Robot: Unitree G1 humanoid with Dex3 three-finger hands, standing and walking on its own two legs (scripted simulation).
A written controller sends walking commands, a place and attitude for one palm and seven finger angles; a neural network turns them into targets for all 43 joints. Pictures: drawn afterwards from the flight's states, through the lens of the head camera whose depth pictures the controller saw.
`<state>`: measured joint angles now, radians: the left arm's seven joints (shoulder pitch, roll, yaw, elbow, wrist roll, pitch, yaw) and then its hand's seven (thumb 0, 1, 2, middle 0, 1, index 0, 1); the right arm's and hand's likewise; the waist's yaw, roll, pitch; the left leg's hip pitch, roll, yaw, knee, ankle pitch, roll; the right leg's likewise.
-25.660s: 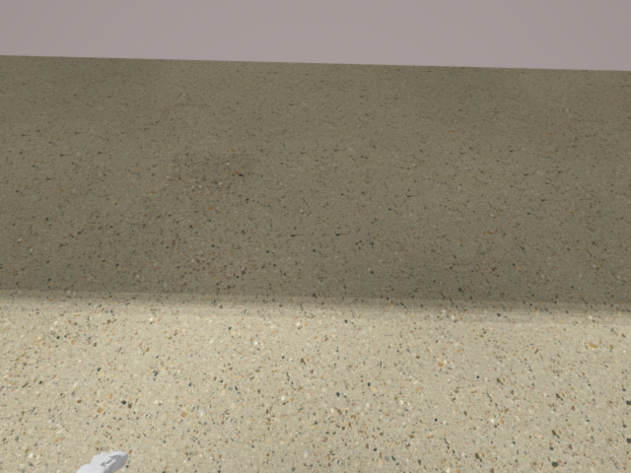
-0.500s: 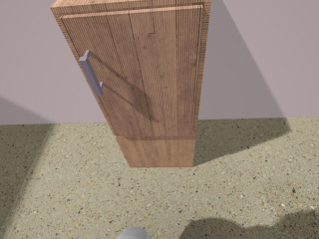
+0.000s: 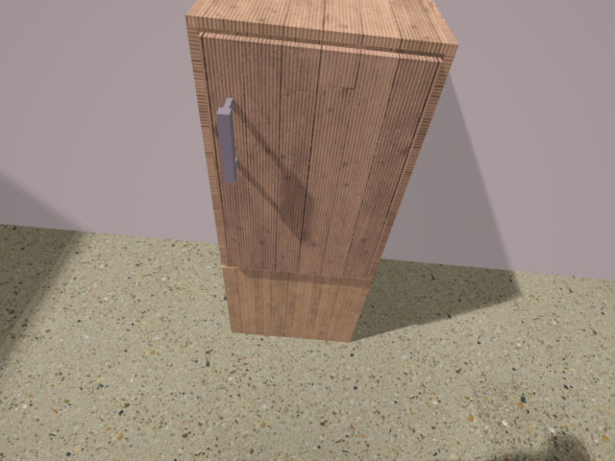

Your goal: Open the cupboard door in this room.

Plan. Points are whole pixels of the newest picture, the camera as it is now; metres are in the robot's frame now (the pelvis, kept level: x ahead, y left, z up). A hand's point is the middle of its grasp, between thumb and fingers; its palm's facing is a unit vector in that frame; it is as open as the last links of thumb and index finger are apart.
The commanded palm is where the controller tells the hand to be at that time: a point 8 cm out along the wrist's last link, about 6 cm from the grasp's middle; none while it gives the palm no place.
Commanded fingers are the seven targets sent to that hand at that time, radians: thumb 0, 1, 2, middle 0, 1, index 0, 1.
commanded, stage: come to a stop and stand still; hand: left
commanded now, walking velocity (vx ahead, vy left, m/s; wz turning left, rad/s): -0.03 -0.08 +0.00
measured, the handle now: (229, 141) +0.62 +0.19 +0.07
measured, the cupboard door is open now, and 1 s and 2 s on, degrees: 0 0 0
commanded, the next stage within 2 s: look again from close up in 0.04 s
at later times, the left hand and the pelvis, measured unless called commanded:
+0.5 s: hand out of the picture +0.08 +0.16 -0.19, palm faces +0.05 -0.98 -0.20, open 7.2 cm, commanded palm none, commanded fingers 0.00 0.90 0.90 -0.20 -0.30 -0.20 -0.30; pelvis +0.02 -0.02 -0.02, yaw +0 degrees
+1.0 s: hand out of the picture -0.06 +0.18 -0.19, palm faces +0.05 -0.98 -0.19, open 7.3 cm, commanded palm none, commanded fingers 0.00 0.90 0.90 -0.20 -0.30 -0.20 -0.30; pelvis -0.02 +0.00 -0.01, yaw +0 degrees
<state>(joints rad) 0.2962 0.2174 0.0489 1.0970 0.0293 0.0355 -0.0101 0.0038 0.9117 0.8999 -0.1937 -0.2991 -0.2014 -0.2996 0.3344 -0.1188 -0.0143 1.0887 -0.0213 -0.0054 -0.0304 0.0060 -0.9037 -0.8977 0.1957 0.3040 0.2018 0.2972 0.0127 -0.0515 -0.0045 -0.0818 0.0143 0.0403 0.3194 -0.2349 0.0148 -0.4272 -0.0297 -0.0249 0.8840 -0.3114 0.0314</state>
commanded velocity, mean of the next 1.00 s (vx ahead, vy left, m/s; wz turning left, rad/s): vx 0.04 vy -0.01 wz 0.00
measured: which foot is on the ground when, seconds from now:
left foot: down 0.00-1.00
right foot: up 0.00-0.18, down 0.20-1.00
